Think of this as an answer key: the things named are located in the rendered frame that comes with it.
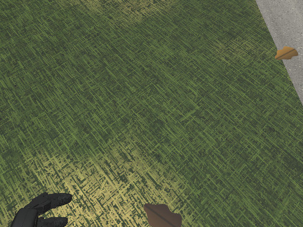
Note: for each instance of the left robot hand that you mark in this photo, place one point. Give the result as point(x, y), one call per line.
point(29, 215)

